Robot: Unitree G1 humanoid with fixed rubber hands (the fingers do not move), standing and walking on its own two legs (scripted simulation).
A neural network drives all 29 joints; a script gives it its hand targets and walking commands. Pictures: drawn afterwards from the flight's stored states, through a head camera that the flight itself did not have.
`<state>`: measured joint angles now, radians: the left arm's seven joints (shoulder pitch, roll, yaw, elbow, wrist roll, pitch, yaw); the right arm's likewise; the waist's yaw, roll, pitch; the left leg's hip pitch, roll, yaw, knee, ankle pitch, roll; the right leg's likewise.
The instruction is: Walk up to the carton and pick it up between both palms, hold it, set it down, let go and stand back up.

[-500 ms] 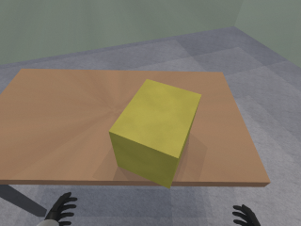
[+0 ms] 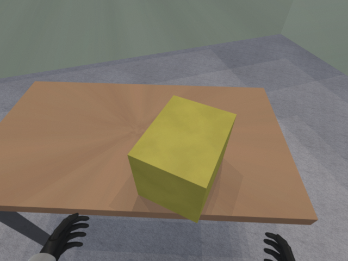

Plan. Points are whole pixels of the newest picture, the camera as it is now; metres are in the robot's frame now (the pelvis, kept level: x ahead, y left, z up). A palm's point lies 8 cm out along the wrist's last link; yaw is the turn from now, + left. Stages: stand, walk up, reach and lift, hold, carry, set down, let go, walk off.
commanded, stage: reach and lift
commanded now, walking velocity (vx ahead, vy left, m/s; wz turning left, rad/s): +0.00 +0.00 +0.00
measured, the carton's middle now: (185, 156) +0.40 +0.01 -0.01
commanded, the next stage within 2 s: none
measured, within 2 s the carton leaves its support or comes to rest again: neither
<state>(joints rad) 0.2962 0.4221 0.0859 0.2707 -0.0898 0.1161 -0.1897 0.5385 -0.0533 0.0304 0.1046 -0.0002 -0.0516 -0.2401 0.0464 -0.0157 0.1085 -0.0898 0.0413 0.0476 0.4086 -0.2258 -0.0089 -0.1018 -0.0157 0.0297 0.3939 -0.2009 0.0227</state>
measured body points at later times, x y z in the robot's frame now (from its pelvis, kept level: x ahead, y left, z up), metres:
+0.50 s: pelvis +0.03 +0.01 +0.00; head +0.05 +0.03 +0.45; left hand +0.20 +0.29 +0.00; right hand +0.16 -0.15 +0.00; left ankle +0.00 +0.13 -0.74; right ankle +0.02 -0.14 -0.74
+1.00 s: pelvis +0.03 +0.01 +0.00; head +0.06 +0.03 +0.45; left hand +0.23 +0.28 +0.01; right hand +0.19 -0.14 +0.01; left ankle +0.00 +0.13 -0.74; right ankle +0.02 -0.14 -0.74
